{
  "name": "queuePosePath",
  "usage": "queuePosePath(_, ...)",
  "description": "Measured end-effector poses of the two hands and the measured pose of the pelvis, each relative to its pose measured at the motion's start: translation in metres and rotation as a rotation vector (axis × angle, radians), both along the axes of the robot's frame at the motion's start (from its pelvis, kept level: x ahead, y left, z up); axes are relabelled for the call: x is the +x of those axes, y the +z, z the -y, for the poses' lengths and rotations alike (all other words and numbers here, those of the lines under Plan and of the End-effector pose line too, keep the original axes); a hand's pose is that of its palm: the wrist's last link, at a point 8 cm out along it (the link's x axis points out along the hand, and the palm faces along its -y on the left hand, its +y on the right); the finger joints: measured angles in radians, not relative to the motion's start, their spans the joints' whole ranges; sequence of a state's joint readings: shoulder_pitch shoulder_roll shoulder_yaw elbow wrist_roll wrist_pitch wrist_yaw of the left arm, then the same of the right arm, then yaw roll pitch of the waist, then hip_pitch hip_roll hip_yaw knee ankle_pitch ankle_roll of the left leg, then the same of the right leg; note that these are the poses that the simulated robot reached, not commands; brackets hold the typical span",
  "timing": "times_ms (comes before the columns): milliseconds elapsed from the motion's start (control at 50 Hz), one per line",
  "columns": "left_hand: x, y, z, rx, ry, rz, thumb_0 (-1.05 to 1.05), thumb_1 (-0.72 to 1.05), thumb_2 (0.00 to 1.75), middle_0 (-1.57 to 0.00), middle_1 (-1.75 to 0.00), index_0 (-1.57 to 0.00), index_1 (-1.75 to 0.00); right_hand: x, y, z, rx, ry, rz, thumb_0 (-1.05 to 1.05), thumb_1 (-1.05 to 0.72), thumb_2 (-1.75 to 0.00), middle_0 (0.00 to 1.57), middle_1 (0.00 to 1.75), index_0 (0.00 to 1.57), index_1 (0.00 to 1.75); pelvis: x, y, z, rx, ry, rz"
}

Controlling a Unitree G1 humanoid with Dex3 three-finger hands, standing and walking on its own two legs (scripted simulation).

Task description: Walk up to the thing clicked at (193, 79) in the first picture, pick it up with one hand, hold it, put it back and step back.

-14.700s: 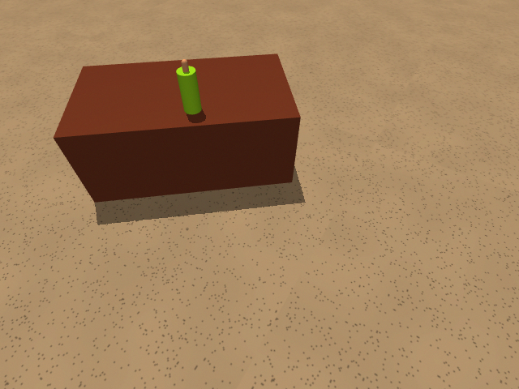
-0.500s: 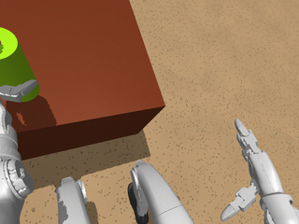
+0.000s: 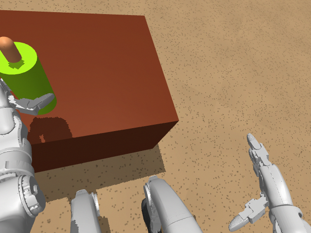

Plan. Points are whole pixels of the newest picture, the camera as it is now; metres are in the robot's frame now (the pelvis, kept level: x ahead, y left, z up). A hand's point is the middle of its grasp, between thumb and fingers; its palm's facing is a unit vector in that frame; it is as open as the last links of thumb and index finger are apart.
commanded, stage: lift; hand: left
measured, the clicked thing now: (26, 78) +0.50 +0.20 +0.02
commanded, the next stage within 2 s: hold in 1.22 s
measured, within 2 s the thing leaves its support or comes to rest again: neither
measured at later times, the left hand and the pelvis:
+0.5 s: hand (21, 99) +0.42 +0.19 +0.07, palm faces +0.23 -0.97 -0.02, open 11.0 cm; pelvis +0.01 +0.00 +0.05, yaw +2 degrees
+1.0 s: hand (22, 107) +0.38 +0.18 +0.11, palm faces +0.23 -0.97 -0.02, open 11.0 cm; pelvis +0.02 -0.01 +0.08, yaw +2 degrees
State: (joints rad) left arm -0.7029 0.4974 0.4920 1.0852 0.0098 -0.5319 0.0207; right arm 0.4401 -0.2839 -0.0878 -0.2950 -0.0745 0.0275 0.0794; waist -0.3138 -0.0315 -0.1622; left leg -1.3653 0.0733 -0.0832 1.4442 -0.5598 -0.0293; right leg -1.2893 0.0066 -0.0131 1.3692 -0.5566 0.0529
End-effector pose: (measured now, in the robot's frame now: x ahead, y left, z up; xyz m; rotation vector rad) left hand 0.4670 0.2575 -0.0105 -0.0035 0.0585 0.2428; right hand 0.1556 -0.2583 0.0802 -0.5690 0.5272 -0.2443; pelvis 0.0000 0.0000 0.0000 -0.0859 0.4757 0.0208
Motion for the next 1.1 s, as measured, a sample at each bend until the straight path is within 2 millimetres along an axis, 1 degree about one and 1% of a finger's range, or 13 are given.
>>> queuePosePath(120, -0.015, 0.022, 0.001, 0.014, -0.003, 0.007, -0.01, -0.61, 1.05, -0.68, -1.14, -0.72, -1.18, 0.003, -0.005, -0.006, 0.064, -0.002, -0.01, -0.01, 0.53, -0.05, 0.06, 0.05, 0.06, 0.06, 0.004, 0.012, -0.001, 0.001, 0.005, 0.031)
queuePosePath(220, -0.033, 0.042, 0.003, 0.029, -0.009, 0.006, -0.01, -0.61, 1.05, -0.68, -1.15, -0.72, -1.18, 0.004, -0.007, -0.011, 0.132, -0.005, -0.009, -0.01, 0.53, -0.05, 0.06, 0.05, 0.06, 0.06, 0.007, 0.024, -0.002, 0.008, 0.006, 0.068)
queuePosePath(340, -0.059, 0.065, 0.01, 0.021, -0.006, 0.014, -0.01, -0.61, 1.05, -0.68, -1.15, -0.72, -1.18, 0.008, 0.001, -0.011, 0.167, -0.005, 0.003, -0.01, 0.54, -0.05, 0.06, 0.05, 0.06, 0.06, 0.01, 0.039, -0.002, 0.024, 0.005, 0.118)
queuePosePath(440, -0.076, 0.078, 0.015, 0.021, -0.01, 0.017, -0.01, -0.61, 1.05, -0.68, -1.14, -0.72, -1.17, 0.01, 0.012, -0.007, 0.164, -0.002, 0.022, -0.01, 0.55, -0.04, 0.06, 0.05, 0.06, 0.06, 0.009, 0.049, 0.0, 0.036, 0.009, 0.158)
queuePosePath(500, -0.085, 0.085, 0.018, 0.022, -0.014, 0.023, -0.01, -0.61, 1.05, -0.68, -1.14, -0.72, -1.17, 0.01, 0.015, -0.004, 0.166, -0.006, 0.021, -0.01, 0.55, -0.04, 0.05, 0.05, 0.06, 0.06, 0.008, 0.054, 0.001, 0.042, 0.011, 0.177)
queuePosePath(580, -0.096, 0.093, 0.022, 0.026, -0.02, 0.026, -0.01, -0.61, 1.05, -0.68, -1.14, -0.72, -1.17, 0.007, 0.016, -0.003, 0.182, -0.012, 0.014, -0.01, 0.55, -0.04, 0.05, 0.05, 0.05, 0.06, 0.007, 0.06, 0.003, 0.048, 0.013, 0.2)
queuePosePath(680, -0.109, 0.101, 0.026, 0.026, -0.016, 0.021, -0.01, -0.61, 1.05, -0.69, -1.14, -0.73, -1.17, 0.004, 0.011, -0.003, 0.213, -0.021, -0.007, -0.01, 0.55, -0.04, 0.05, 0.05, 0.05, 0.06, 0.007, 0.066, 0.005, 0.054, 0.013, 0.218)
queuePosePath(760, -0.116, 0.106, 0.029, 0.031, -0.014, 0.02, -0.01, -0.61, 1.05, -0.69, -1.14, -0.73, -1.17, 0.005, 0.007, -0.003, 0.232, -0.026, -0.015, -0.01, 0.55, -0.04, 0.05, 0.05, 0.05, 0.06, 0.007, 0.069, 0.006, 0.06, 0.012, 0.228)
queuePosePath(900, -0.123, 0.118, 0.032, 0.024, -0.007, 0.028, -0.01, -0.61, 1.04, -0.69, -1.14, -0.73, -1.17, 0.011, 0.008, -0.002, 0.246, -0.033, -0.009, -0.01, 0.54, -0.04, 0.05, 0.05, 0.05, 0.06, 0.012, 0.075, 0.007, 0.068, 0.007, 0.241)
queuePosePath(1100, -0.123, 0.132, 0.033, 0.025, -0.012, 0.029, -0.01, -0.61, 1.04, -0.69, -1.14, -0.73, -1.17, 0.015, 0.008, 0.0, 0.257, -0.052, -0.028, -0.01, 0.54, -0.04, 0.05, 0.05, 0.05, 0.06, 0.019, 0.083, 0.007, 0.073, 0.005, 0.259)
